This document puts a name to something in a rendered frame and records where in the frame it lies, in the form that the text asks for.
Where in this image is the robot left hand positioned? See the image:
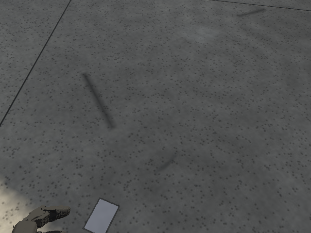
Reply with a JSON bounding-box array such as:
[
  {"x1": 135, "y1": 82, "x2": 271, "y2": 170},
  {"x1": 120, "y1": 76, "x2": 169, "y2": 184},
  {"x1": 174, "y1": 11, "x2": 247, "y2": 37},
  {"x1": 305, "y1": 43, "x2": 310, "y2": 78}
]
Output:
[{"x1": 12, "y1": 205, "x2": 71, "y2": 233}]

